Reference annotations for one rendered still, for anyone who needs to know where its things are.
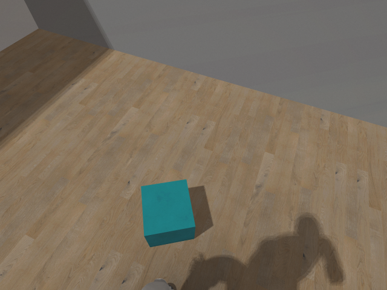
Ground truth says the robot left shin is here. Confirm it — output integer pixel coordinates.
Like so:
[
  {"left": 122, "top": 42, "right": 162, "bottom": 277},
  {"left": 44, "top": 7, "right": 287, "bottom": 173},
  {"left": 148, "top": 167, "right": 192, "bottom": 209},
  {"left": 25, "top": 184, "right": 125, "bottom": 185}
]
[{"left": 154, "top": 279, "right": 168, "bottom": 285}]

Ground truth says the carton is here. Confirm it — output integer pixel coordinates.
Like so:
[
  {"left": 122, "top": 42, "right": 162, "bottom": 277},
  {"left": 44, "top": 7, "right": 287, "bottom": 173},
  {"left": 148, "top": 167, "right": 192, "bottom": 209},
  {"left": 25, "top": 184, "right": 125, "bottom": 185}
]
[{"left": 141, "top": 179, "right": 195, "bottom": 247}]

